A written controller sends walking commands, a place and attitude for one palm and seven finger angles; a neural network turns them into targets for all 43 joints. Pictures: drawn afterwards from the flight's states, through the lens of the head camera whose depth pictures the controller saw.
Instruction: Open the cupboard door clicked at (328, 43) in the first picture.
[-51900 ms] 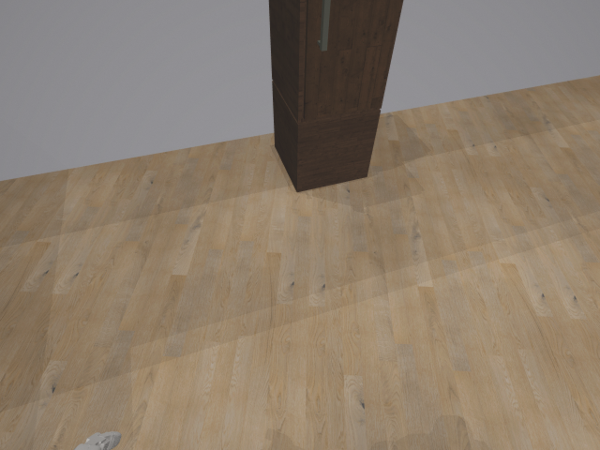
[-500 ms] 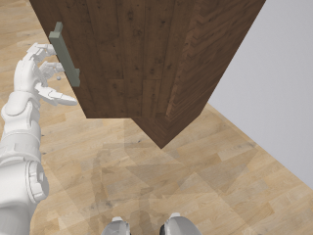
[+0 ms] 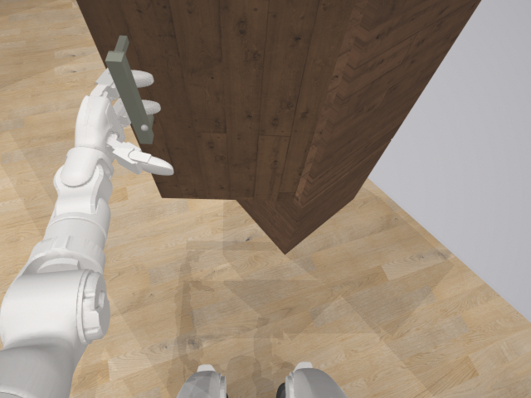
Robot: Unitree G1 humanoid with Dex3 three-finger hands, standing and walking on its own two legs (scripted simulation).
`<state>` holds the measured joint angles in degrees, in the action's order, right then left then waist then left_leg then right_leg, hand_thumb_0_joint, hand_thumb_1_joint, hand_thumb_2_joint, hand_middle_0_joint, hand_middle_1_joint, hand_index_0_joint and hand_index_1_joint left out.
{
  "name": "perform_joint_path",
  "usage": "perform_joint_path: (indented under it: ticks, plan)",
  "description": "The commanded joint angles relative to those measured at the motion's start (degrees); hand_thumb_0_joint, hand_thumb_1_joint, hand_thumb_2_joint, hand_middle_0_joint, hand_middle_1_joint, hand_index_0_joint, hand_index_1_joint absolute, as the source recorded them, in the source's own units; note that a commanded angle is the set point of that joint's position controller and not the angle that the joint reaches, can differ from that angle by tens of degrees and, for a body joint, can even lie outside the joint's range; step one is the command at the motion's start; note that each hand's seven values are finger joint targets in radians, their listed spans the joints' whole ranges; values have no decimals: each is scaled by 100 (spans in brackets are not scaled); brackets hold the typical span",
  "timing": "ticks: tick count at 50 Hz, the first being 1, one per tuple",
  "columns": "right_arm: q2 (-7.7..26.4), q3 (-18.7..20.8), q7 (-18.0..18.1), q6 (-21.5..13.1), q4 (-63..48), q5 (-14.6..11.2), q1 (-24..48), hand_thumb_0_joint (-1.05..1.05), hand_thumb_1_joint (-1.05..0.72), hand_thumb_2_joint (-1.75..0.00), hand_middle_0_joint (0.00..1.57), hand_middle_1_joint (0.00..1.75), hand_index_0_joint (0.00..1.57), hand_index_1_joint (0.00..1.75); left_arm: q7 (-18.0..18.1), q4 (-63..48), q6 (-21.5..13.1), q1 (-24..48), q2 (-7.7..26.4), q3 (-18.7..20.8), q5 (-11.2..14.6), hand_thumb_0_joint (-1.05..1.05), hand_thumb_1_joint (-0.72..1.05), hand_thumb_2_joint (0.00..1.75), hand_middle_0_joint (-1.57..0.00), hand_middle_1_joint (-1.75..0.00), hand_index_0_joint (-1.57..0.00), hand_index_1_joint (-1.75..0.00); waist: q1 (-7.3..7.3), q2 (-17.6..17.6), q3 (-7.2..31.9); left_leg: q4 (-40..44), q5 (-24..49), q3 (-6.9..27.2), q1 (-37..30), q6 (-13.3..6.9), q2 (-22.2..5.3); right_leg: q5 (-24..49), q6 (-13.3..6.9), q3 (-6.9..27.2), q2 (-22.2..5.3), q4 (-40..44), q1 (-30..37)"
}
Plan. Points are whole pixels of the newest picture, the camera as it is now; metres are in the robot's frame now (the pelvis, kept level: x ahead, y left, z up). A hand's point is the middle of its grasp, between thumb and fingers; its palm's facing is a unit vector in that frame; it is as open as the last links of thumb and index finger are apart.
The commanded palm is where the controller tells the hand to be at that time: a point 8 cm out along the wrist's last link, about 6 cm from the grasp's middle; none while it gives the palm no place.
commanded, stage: slide the fingers in behind the handle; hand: left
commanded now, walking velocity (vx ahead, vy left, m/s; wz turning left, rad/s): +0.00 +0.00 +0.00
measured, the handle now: (135, 94) +0.55 +0.18 +0.08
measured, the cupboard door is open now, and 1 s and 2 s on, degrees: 50 51 76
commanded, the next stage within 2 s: close the thumb around the handle in 0.44 s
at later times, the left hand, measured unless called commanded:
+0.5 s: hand (146, 127) +0.49 +0.16 +0.08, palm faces -0.04 -1.00 -0.03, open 14.2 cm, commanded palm +0.47 +0.20 +0.08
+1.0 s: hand (147, 126) +0.50 +0.16 +0.08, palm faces -0.06 -1.00 -0.01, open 8.3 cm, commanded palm +0.47 +0.21 +0.08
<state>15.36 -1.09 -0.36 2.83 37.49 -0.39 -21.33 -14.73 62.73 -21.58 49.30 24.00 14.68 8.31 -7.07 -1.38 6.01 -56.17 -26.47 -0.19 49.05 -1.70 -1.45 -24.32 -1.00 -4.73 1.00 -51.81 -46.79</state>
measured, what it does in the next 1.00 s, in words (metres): stands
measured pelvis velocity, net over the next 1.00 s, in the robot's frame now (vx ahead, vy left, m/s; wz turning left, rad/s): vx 0.00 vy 0.00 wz -0.03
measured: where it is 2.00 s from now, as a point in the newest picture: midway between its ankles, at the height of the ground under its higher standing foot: outside the picture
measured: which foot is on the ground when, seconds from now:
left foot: down 0.00-1.00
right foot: down 0.00-1.00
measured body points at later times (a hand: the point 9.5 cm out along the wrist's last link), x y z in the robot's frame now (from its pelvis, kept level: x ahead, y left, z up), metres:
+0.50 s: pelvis +0.00 -0.01 +0.00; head +0.11 +0.00 +0.44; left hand +0.49 +0.22 +0.08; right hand +0.01 -0.27 -0.12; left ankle +0.00 +0.10 -0.68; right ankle +0.00 -0.11 -0.68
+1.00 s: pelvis +0.00 +0.00 +0.00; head +0.12 +0.01 +0.43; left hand +0.50 +0.22 +0.08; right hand +0.01 -0.27 -0.11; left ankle +0.00 +0.10 -0.68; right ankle +0.00 -0.11 -0.68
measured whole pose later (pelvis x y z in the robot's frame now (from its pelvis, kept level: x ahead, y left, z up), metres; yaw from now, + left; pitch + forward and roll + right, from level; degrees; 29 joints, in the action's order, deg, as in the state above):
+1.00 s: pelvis +0.00 +0.00 +0.00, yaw -2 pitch +20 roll -3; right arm 15.1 -1.7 0.1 3.2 35.6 -0.5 -22.4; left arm -14.6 63.8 -21.9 48.5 25.8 19.7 6.8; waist -8.7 -1.4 5.8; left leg -55.8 -26.6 -1.6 49.0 -1.7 -2.2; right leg -24.1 -1.1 -3.2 1.8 -51.9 -47.7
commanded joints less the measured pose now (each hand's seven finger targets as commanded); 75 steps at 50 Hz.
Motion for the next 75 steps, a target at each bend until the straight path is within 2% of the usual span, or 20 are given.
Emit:
perform_joint_path:
  ticks: [1,4,6,15,23,27,37,40,41,44,47,49,52,58,61,63,65,66,68,75]
  plan:
    - [951,322,29,-66,-384,37,-912,0,-90,-90,20,30,20,30,176,-1028,-357,2445,989,377,-13,0,-50,30,-30,-120,-30,-120,-164,-454,2560,503,2903,397,-2246,71,25,2166,-48,179,199,376,672]
    - [919,315,9,-68,-448,35,-917,0,-90,-90,20,30,20,30,230,-1097,-452,2534,979,244,-201,0,-50,30,-30,-120,-30,-120,-207,-380,2471,545,2509,312,-1998,25,68,2143,-36,258,189,414,863]
    - [924,331,16,-65,-485,27,-886,0,-90,-90,20,30,20,30,187,-1235,-544,2454,1033,296,-182,0,-50,30,-30,-120,-30,-120,-163,-581,2698,516,2673,305,-2208,39,58,2234,-53,276,192,396,872]
    - [915,328,47,-76,-501,6,-875,0,-90,-90,20,30,20,30,48,-1315,-573,2391,922,261,-3,0,-50,30,-30,-120,-30,-120,-197,-460,2668,531,2588,248,-2156,0,64,2320,-40,299,212,442,1000]
    - [959,311,98,-76,-387,-7,-920,0,-90,-90,20,30,20,30,51,-816,-453,2618,1029,245,-75,0,-50,30,-30,-120,-30,-120,-348,-246,2235,546,2103,243,-1741,-25,78,2016,-6,343,176,508,843]
    - [961,301,113,-97,-404,7,-940,0,-90,-90,20,30,20,30,29,-960,-474,2749,1247,409,-84,0,-50,30,-30,-120,-30,-120,-258,-573,2632,494,2298,261,-1902,-7,92,2129,-30,359,162,422,921]
    - [989,293,138,-79,-490,-3,-948,0,-90,-90,20,30,20,30,-8,-923,-414,2596,1579,695,-56,0,6,54,-34,-126,-34,-126,-214,-441,2594,481,2311,233,-1744,-18,75,2205,-15,368,180,425,1036]
    - [949,293,118,-94,-515,14,-961,0,-90,-90,20,30,20,30,4,-1126,-462,2698,1308,516,-21,0,23,61,-35,-128,-35,-128,-248,-682,2697,459,2590,260,-2030,-1,66,2280,-35,316,199,384,896]
    - [986,316,115,-85,-482,20,-990,0,-90,-90,20,30,20,30,35,-1182,-484,2642,1606,765,-29,0,28,64,-36,-128,-36,-128,-175,-620,2894,451,2658,265,-2068,13,43,2340,-22,328,202,374,986]
    - [959,288,118,-69,-507,-8,-941,0,-90,-90,20,30,20,30,-6,-961,-411,2551,1361,530,-50,0,45,71,-37,-130,-37,-130,-277,-376,2489,505,2379,221,-1777,-11,55,2246,-2,336,205,440,989]
    - [972,311,116,-65,-523,15,-973,0,-90,-90,20,30,20,30,33,-1219,-478,2468,1549,745,-34,0,62,78,-38,-132,-38,-132,-138,-647,2872,500,2740,255,-2097,23,50,2394,-29,322,205,390,1041]
    - [931,301,94,-72,-530,10,-937,0,-90,-90,20,30,20,30,1,-1177,-464,2388,1263,524,-19,0,73,83,-39,-133,-39,-133,-181,-610,2734,506,2730,243,-2080,28,45,2373,-23,301,216,409,997]
    - [964,309,98,-43,-506,11,-959,0,-90,-90,20,30,20,30,49,-1210,-491,2359,1412,639,-25,0,90,90,-40,-135,-40,-135,-156,-518,2692,525,2785,279,-2090,37,22,2357,-29,280,218,393,973]
    - [922,339,61,-53,-481,19,-921,0,-90,-90,20,30,20,30,94,-1372,-535,2384,970,324,-18,0,90,90,-40,-135,-40,-135,-185,-722,2701,516,2992,315,-2411,79,-5,2277,-34,237,223,408,730]
    - [975,347,81,-44,-420,23,-969,0,-90,-90,20,30,20,30,142,-1232,-549,2490,1235,504,-55,0,90,90,-40,-135,-40,-135,-214,-451,2612,521,2865,334,-2249,54,-2,2273,-28,257,221,403,775]
    - [934,344,66,-54,-457,21,-928,0,-90,-90,20,30,20,30,125,-1361,-568,2424,1038,361,-63,0,90,90,-40,-135,-40,-135,-186,-694,2762,521,3004,321,-2413,75,4,2318,-38,247,212,391,775]
    - [955,346,74,-46,-463,24,-961,0,-90,-90,20,30,20,30,129,-1337,-583,2330,1174,472,-38,0,90,90,-40,-135,-40,-135,-150,-552,2768,516,3083,342,-2379,70,2,2361,-50,241,224,383,878]
    - [927,337,64,-46,-455,17,-911,0,-90,-90,20,30,20,30,118,-1293,-568,2393,979,319,-44,0,90,90,-40,-135,-40,-135,-218,-562,2709,510,2983,314,-2361,62,7,2351,-27,250,224,406,793]
    - [994,325,97,-28,-426,18,-921,0,-90,-90,20,30,20,30,135,-1096,-551,2384,1489,681,-85,0,90,90,-40,-135,-40,-135,-166,-420,2504,529,2654,294,-2033,45,25,2240,-39,283,209,410,896]
    - [914,335,73,-4,-749,-31,-774,0,-90,-90,20,30,20,30,-28,-1763,-519,1224,1222,643,146,0,90,90,-40,-135,-40,-135,138,-448,2885,620,3277,200,-2247,31,43,2777,-53,277,219,415,1475]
